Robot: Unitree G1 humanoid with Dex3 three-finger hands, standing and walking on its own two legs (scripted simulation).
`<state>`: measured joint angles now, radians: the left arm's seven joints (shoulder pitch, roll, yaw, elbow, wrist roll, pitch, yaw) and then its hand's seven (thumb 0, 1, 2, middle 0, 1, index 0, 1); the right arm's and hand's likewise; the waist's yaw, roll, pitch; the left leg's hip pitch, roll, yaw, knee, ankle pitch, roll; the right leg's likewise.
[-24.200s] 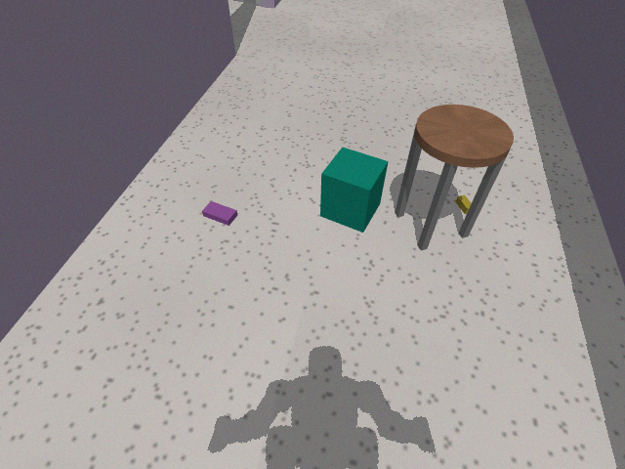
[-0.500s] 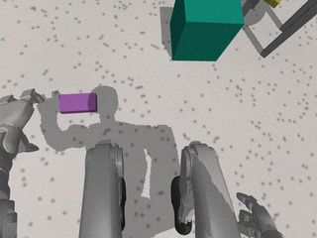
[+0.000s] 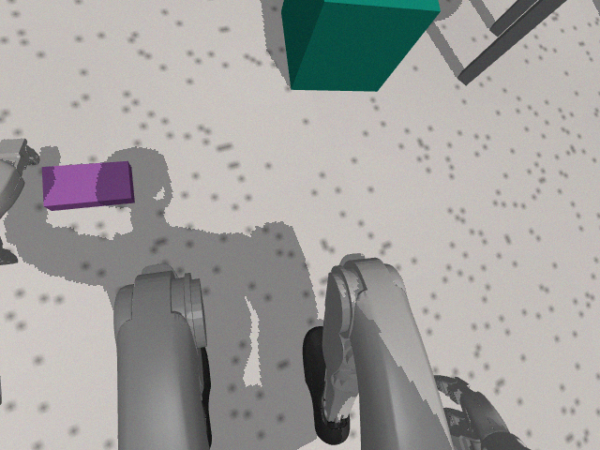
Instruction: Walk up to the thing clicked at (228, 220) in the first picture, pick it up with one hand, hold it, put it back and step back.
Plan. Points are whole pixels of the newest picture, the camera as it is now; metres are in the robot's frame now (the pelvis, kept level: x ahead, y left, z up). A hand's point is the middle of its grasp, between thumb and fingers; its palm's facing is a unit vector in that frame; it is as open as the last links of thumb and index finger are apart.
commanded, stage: rise first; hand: left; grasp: from above
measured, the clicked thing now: (90, 185) +0.49 +0.33 -0.32
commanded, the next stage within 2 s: none
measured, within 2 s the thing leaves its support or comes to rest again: neither
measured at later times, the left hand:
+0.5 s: hand (21, 203) +0.41 +0.37 -0.20, palm faces -0.46 -0.12 -0.88, open 14.1 cm
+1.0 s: hand (28, 201) +0.42 +0.37 -0.21, palm faces -0.45 -0.12 -0.89, open 14.1 cm
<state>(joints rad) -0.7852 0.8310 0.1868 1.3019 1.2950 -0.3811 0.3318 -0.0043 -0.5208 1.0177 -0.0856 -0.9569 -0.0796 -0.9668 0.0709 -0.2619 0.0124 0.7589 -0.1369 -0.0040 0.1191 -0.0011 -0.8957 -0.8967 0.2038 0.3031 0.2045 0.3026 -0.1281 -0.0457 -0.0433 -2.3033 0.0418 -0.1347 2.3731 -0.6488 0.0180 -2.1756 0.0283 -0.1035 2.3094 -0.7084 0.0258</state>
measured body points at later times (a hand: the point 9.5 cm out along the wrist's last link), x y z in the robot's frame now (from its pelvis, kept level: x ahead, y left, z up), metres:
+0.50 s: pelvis +0.01 +0.00 -0.02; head +0.26 +0.09 +0.34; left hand +0.44 +0.37 -0.15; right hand +0.10 -0.28 -0.13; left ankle +0.09 +0.12 -0.31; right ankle +0.10 -0.12 -0.31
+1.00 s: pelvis +0.01 +0.00 -0.03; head +0.26 +0.10 +0.33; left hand +0.44 +0.37 -0.16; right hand +0.10 -0.27 -0.13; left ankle +0.09 +0.12 -0.31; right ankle +0.10 -0.12 -0.31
